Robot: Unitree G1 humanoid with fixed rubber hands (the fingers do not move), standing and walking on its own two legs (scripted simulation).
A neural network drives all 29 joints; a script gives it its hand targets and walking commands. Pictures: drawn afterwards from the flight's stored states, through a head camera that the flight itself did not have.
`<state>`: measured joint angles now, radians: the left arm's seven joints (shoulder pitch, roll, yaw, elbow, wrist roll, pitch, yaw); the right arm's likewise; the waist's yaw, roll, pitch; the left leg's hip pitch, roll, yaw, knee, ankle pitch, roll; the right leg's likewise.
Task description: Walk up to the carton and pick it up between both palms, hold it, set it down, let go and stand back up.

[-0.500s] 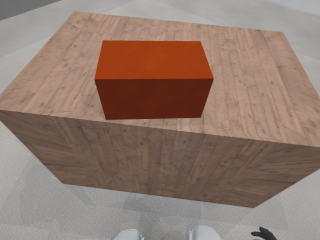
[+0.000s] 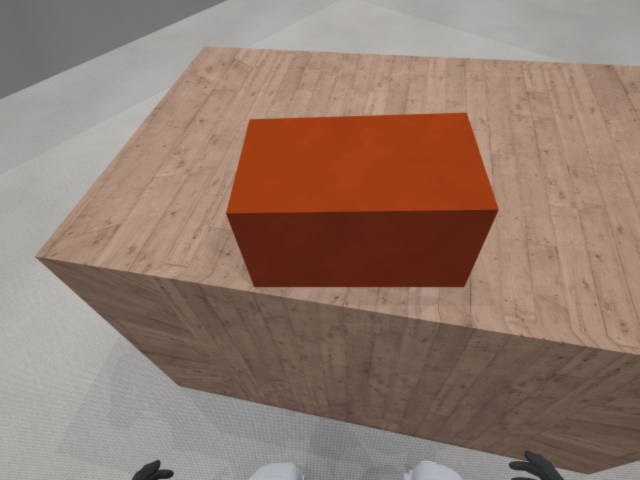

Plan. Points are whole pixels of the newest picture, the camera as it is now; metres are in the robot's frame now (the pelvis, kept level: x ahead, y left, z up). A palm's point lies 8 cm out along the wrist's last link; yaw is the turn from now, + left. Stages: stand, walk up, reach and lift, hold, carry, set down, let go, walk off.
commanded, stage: walk up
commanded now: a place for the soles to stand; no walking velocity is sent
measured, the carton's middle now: (356, 203) +0.48 -0.01 +0.04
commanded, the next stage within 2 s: none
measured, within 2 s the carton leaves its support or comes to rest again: neither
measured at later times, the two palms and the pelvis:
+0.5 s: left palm (130, 465) +0.14 +0.28 -0.08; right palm (553, 458) +0.17 -0.24 -0.07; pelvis +0.03 +0.02 +0.01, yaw -5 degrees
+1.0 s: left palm (151, 431) +0.18 +0.26 -0.07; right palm out of the picture +0.07 -0.27 -0.10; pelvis +0.01 +0.02 +0.01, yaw -9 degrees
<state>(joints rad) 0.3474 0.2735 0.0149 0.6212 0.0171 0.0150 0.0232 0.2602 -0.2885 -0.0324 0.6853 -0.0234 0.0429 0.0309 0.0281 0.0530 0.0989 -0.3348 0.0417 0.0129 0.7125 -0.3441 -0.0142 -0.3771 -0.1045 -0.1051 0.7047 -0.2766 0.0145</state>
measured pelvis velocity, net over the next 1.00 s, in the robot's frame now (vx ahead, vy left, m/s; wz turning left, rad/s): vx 0.01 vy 0.02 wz -0.17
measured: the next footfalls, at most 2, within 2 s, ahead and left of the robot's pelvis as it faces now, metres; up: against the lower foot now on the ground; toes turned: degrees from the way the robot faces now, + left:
none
